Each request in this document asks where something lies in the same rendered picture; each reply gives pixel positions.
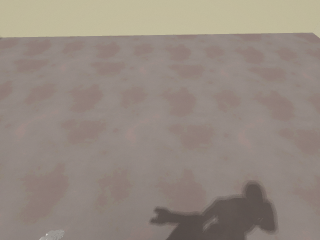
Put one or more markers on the robot left hand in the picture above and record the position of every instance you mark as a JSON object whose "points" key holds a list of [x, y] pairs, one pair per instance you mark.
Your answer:
{"points": [[54, 235]]}

